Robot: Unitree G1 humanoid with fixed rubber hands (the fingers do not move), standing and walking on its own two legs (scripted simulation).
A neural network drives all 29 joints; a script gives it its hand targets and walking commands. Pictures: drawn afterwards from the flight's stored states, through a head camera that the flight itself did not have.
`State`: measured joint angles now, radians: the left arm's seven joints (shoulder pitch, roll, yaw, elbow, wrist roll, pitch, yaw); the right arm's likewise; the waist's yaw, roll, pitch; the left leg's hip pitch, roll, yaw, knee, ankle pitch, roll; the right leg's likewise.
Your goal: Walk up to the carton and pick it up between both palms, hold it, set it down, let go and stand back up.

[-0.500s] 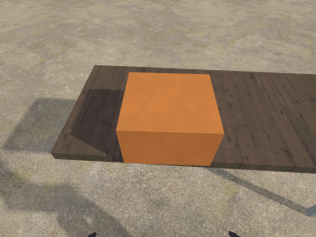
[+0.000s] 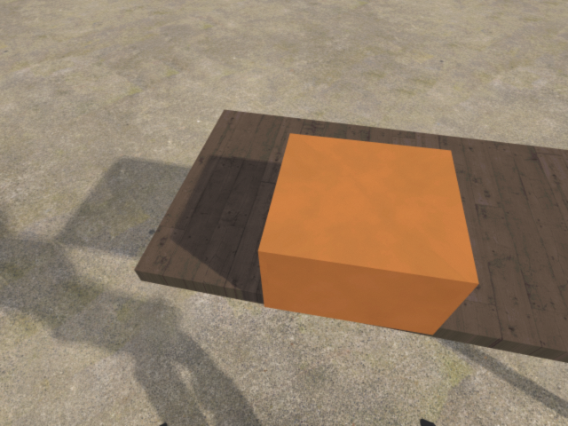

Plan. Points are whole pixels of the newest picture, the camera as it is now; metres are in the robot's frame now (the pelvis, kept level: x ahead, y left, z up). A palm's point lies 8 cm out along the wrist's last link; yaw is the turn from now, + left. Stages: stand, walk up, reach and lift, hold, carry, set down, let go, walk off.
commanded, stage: walk up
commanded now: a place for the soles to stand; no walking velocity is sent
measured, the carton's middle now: (357, 228) +0.43 -0.12 -0.02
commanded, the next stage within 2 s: none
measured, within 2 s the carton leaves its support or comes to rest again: neither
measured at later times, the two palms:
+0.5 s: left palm (171, 393) +0.19 +0.19 -0.11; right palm out of the picture +0.11 -0.24 -0.14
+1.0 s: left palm (139, 424) +0.15 +0.24 -0.14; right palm out of the picture +0.06 -0.20 -0.09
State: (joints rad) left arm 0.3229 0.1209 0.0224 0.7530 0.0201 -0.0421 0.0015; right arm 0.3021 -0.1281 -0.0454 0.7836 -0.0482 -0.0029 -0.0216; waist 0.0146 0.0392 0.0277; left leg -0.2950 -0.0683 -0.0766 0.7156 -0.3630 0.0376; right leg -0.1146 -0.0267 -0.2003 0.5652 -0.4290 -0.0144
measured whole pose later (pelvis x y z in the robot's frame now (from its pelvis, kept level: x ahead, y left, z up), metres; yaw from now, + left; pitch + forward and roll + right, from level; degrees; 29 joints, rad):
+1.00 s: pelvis -0.01 +0.03 -0.01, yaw -14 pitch -1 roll +0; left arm 0.18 0.24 0.06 0.76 0.04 0.10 0.02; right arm 0.22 -0.08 -0.01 0.64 -0.04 -0.03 -0.05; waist 0.00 -0.09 0.10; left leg -0.31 0.07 0.16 0.71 -0.38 0.02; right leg -0.52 0.04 0.08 1.16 -0.54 0.10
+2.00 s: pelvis +0.00 +0.00 +0.01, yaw -10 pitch -3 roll -1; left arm 0.28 0.13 0.03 0.86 0.01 -0.01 -0.01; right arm 0.30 -0.12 -0.03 0.81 -0.02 -0.02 -0.01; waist 0.00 0.01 0.03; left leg -0.22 0.00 -0.03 0.54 -0.28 0.01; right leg -0.16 -0.02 -0.11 0.50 -0.29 -0.01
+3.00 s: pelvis +0.01 -0.03 +0.01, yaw -7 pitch -3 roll -1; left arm 0.32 0.15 0.03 0.93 0.00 0.00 0.00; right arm 0.28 -0.14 0.00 0.95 -0.02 0.00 -0.04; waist 0.01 0.00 0.04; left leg -0.20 0.01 -0.11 0.52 -0.28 -0.04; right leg -0.11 0.01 -0.18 0.46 -0.31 -0.05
